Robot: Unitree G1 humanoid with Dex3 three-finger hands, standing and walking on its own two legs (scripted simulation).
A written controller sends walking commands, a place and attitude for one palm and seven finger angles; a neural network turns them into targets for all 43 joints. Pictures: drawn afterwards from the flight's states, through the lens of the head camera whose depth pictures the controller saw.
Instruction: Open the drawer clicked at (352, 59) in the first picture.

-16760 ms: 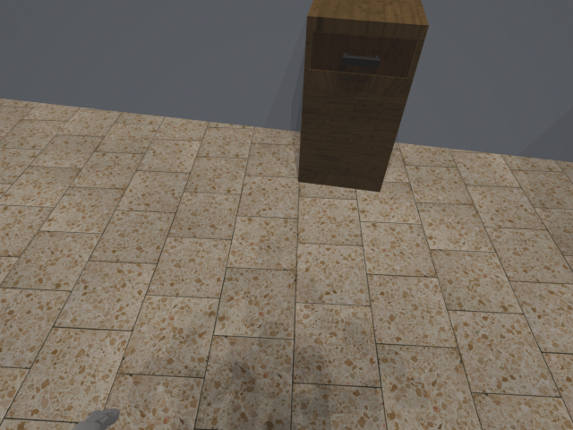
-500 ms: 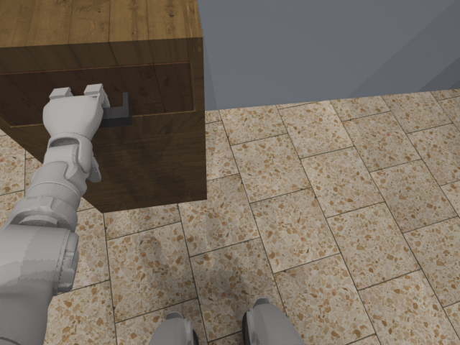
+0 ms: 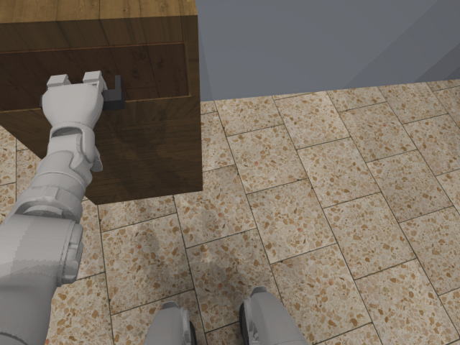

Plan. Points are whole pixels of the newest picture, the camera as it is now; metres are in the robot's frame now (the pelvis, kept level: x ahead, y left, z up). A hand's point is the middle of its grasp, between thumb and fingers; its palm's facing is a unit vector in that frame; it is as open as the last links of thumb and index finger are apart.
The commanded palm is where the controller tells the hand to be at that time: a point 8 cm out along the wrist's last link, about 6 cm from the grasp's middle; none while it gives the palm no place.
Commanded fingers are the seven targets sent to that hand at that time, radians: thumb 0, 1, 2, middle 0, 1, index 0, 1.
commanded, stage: lower the fingers behind the handle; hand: left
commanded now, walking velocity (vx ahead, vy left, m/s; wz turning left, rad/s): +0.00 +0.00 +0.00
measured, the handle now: (84, 92) +0.58 +0.21 +0.00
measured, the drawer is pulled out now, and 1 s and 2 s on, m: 0.00 0.00 0.10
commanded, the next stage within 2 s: close the thumb around the handle in 0.20 s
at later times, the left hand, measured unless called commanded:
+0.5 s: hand (85, 120) +0.53 +0.21 -0.02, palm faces -0.08 -0.02 -1.00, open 12.8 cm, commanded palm +0.53 +0.20 +0.03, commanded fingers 0.00 0.12 0.56 -0.34 -1.27 -0.34 -1.27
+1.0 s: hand (85, 120) +0.53 +0.21 -0.02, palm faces -0.06 -0.02 -1.00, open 5.8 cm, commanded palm +0.52 +0.20 +0.03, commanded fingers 0.00 0.90 0.90 -0.40 -1.35 -0.40 -1.35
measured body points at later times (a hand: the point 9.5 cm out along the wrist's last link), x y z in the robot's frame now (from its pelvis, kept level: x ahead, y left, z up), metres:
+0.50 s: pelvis +0.00 -0.01 -0.01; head +0.16 +0.01 +0.41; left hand +0.53 +0.21 +0.04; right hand -0.02 -0.28 -0.12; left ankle +0.00 +0.10 -0.65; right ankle +0.03 -0.13 -0.65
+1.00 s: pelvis +0.01 +0.00 +0.00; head +0.17 +0.01 +0.42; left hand +0.53 +0.21 +0.04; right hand -0.01 -0.27 -0.12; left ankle +0.00 +0.10 -0.65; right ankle +0.03 -0.13 -0.65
